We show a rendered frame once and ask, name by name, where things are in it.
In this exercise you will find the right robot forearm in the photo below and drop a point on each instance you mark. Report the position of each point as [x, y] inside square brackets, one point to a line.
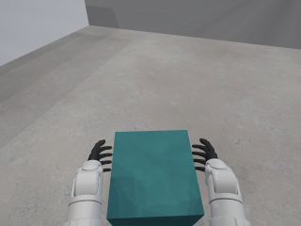
[225, 198]

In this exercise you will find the carton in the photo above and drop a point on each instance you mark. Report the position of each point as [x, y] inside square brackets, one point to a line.
[153, 180]

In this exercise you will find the robot left hand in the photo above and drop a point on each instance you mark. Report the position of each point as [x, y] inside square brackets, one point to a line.
[95, 154]

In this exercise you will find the left robot forearm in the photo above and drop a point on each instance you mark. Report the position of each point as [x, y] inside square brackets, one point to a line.
[86, 196]

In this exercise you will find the robot right hand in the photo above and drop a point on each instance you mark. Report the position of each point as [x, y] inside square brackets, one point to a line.
[209, 153]

